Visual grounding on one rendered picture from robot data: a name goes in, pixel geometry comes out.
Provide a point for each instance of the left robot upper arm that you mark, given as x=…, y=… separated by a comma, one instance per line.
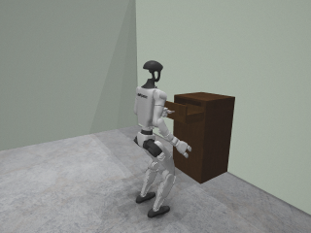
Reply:
x=136, y=100

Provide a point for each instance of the cabinet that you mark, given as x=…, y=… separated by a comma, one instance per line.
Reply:
x=209, y=139

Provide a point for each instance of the left robot thigh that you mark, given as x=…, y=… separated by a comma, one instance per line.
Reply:
x=154, y=163

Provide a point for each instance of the robot left hand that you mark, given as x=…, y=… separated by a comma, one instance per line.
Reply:
x=165, y=113

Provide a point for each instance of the robot right forearm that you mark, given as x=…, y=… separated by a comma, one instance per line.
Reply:
x=168, y=136

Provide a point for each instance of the right robot upper arm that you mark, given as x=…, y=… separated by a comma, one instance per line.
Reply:
x=160, y=99

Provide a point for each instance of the drawer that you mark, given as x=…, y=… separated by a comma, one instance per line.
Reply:
x=184, y=113

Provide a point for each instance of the robot right hand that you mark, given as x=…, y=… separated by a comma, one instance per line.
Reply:
x=183, y=146

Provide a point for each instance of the robot right shin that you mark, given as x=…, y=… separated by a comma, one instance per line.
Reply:
x=164, y=188

